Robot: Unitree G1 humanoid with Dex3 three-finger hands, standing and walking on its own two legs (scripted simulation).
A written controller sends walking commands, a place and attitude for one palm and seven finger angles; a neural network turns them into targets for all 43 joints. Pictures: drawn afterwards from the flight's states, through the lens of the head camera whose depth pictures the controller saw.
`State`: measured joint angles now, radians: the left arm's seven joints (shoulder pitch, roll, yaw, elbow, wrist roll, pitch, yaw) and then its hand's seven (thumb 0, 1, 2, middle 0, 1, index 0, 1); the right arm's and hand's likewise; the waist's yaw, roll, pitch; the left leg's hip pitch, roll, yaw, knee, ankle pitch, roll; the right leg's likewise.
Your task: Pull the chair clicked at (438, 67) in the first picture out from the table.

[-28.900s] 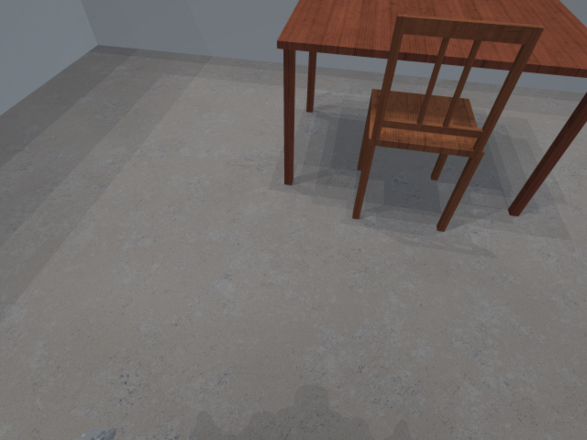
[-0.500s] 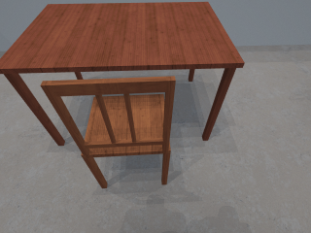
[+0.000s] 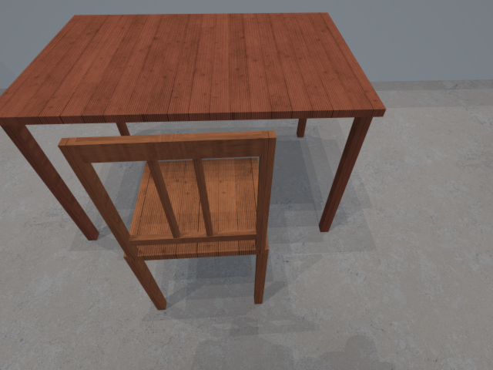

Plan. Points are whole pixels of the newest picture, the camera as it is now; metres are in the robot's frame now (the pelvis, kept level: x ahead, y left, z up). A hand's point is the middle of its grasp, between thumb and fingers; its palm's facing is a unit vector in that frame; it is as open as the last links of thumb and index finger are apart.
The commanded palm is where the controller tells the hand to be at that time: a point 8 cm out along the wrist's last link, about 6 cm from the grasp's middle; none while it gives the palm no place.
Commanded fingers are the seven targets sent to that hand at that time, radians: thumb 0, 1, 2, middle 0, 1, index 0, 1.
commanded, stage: take the last steps up to it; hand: left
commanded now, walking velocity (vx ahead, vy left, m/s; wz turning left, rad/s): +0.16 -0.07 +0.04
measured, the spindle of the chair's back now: (165, 202) +0.49 +0.22 -0.09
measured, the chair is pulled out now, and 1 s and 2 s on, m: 0.16 0.16 0.16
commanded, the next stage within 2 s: come to a stop and stand still in 0.06 s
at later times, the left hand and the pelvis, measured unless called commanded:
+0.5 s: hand out of the picture +0.03 +0.17 -0.18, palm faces +0.08 -0.97 -0.22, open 7.4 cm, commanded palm none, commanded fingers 0.00 0.90 0.90 -0.20 -0.30 -0.20 -0.30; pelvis +0.04 -0.01 +0.00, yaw +1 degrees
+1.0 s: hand out of the picture +0.01 +0.21 -0.17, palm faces +0.03 -0.98 -0.20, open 7.4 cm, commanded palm none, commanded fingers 0.00 0.90 0.90 -0.20 -0.30 -0.20 -0.30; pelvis -0.01 +0.03 +0.00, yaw +1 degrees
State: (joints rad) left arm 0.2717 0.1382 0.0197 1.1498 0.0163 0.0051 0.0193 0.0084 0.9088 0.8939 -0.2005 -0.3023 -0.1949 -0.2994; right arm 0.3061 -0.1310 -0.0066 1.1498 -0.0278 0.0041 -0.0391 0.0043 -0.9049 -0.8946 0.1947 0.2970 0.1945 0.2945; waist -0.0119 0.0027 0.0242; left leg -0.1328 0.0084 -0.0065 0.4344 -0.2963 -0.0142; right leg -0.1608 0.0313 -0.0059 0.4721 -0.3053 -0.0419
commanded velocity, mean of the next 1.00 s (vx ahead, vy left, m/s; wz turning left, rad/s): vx -0.02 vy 0.00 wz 0.00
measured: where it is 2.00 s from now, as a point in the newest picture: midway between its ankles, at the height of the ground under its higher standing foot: outside the picture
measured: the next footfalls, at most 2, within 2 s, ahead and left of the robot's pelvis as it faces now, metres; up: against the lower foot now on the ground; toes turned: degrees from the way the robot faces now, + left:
none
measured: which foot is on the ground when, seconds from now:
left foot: down 0.00-1.00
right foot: down 0.00-1.00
